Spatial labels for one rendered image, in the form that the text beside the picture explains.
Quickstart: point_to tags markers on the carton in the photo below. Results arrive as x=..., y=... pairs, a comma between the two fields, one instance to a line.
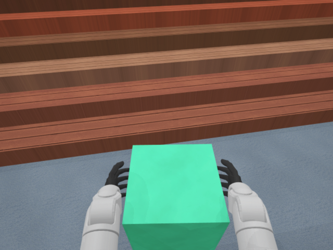
x=174, y=198

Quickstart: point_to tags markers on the robot right forearm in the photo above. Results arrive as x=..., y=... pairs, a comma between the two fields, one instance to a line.
x=251, y=221

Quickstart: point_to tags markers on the left robot hand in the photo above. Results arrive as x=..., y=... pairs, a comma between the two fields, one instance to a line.
x=113, y=178

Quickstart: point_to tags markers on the right robot hand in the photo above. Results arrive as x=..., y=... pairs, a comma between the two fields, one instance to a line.
x=231, y=177

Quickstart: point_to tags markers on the robot left forearm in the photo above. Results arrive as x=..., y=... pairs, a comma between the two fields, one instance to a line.
x=102, y=222

